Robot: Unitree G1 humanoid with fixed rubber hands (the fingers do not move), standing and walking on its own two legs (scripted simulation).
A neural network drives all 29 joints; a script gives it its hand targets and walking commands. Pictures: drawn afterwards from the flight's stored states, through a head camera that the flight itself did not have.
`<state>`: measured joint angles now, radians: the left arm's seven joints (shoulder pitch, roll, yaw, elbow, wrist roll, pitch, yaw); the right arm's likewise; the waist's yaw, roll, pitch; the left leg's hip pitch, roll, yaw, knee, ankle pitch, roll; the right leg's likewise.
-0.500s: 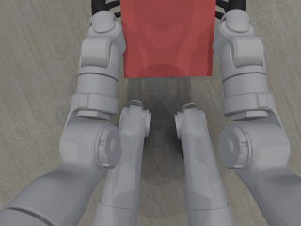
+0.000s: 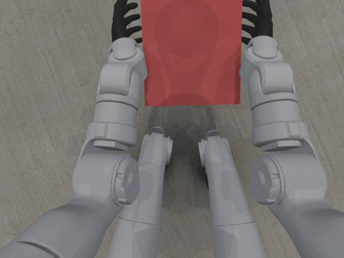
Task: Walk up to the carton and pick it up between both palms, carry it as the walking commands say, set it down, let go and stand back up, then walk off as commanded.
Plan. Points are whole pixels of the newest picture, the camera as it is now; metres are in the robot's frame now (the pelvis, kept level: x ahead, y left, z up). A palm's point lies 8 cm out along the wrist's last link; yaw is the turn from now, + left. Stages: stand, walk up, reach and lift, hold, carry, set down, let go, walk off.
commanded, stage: reach and lift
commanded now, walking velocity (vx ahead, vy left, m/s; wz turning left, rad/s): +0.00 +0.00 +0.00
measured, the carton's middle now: (188, 50) +0.52 +0.00 -0.13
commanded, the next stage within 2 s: none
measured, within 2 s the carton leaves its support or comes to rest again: neither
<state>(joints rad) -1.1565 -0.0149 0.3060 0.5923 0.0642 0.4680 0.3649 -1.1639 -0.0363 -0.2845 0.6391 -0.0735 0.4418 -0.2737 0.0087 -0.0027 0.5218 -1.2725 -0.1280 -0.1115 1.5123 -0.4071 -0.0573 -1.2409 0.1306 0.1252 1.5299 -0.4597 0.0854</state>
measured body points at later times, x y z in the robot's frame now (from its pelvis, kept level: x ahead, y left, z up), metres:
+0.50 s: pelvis +0.00 +0.00 +0.06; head +0.24 +0.01 +0.44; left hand +0.48 +0.13 +0.02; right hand +0.49 -0.13 +0.02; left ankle +0.17 +0.12 -0.55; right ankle +0.15 -0.14 -0.55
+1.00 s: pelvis +0.06 +0.00 +0.12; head +0.13 +0.00 +0.57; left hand +0.46 +0.13 +0.13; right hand +0.46 -0.13 +0.13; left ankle +0.17 +0.12 -0.55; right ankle +0.15 -0.14 -0.55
